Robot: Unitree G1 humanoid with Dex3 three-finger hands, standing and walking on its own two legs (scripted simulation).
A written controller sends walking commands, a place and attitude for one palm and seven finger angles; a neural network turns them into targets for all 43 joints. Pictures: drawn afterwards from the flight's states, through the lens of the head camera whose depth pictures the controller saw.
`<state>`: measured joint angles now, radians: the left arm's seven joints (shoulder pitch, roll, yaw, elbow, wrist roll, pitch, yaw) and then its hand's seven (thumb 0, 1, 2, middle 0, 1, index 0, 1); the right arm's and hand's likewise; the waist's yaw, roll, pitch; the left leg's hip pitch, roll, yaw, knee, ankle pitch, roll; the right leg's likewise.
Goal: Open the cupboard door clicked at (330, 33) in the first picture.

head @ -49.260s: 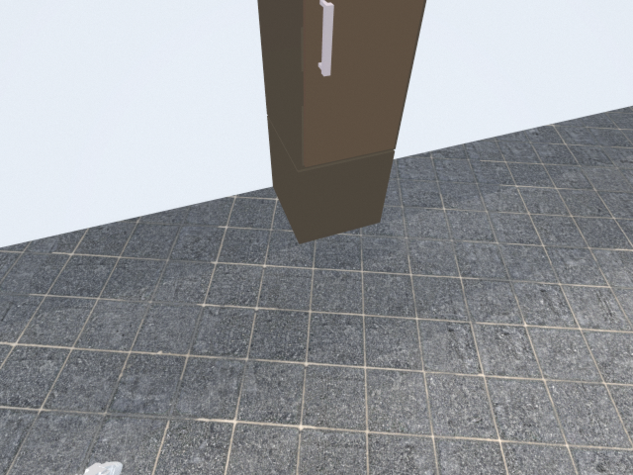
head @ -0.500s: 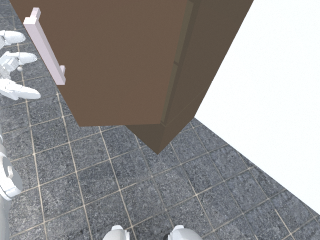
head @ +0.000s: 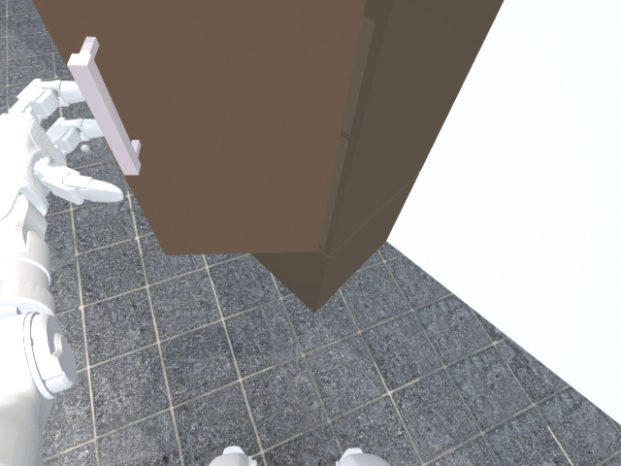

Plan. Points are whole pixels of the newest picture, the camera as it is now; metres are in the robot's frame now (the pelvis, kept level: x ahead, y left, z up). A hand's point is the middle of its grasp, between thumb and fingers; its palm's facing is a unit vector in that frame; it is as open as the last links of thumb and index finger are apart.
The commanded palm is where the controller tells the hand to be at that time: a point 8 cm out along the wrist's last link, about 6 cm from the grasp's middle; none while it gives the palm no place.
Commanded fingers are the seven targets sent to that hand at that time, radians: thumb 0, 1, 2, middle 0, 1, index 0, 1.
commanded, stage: slide the fingers in behind the handle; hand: left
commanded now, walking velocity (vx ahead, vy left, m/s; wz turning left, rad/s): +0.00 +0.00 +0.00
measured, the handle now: (113, 113) +0.54 +0.24 +0.12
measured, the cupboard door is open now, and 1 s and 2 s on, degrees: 47 47 50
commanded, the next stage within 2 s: close the thumb around the handle in 0.80 s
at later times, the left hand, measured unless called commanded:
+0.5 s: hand (119, 142) +0.48 +0.22 +0.12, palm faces +0.04 -1.00 +0.01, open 13.9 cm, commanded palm +0.45 +0.27 +0.11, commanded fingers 0.00 -0.50 0.30 -0.30 -1.20 -0.30 -1.20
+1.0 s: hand (111, 146) +0.48 +0.23 +0.11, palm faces +0.04 -1.00 +0.01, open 13.8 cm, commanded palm +0.45 +0.27 +0.11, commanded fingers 0.00 -0.16 0.44 -0.32 -1.24 -0.32 -1.24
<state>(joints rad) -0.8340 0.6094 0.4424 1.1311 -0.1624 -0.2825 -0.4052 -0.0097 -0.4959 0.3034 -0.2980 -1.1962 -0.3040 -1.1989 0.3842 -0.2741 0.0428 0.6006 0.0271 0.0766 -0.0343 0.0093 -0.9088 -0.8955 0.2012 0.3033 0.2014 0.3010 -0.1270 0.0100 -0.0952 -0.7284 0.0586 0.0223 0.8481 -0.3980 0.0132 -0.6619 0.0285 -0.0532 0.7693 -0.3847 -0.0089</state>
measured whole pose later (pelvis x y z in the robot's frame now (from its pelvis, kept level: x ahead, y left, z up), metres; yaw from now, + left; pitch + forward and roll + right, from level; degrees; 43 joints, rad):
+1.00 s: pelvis +0.00 +0.00 +0.00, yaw +0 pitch +16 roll -2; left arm -0.86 0.57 0.42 1.14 -0.14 -0.30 -0.33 -0.01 -0.46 0.32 -0.30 -1.20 -0.31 -1.20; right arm 0.38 -0.27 0.03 0.61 0.02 0.06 -0.03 0.01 -0.91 -0.90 0.20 0.30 0.20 0.30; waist -0.14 0.01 -0.09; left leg -0.72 0.06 0.03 0.84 -0.39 0.01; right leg -0.66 0.03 -0.05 0.77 -0.38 -0.01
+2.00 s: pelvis +0.00 +0.00 +0.00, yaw -2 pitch +15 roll -2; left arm -0.68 0.49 0.42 0.95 -0.19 -0.27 -0.31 0.01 0.72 0.82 -0.32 -1.32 -0.31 -1.32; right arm 0.42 -0.27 0.02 0.59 0.03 0.07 -0.02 0.01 -0.91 -0.90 0.20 0.30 0.20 0.30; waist -0.13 0.02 -0.11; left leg -0.68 0.07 0.05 0.82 -0.39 0.01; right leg -0.64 0.04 -0.02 0.76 -0.38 -0.01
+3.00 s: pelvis +0.01 -0.02 +0.02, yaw +1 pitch +5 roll +0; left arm -0.08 0.00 0.06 0.19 -0.07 -0.15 0.41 0.01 0.74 0.76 -0.35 -1.35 -0.34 -1.32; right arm 0.29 -0.23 -0.03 0.64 -0.03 0.00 0.01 0.02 -0.91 -0.90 0.20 0.30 0.20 0.30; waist -0.01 0.04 -0.08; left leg -0.41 0.04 0.04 0.65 -0.34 -0.01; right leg -0.38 0.02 -0.04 0.65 -0.36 -0.03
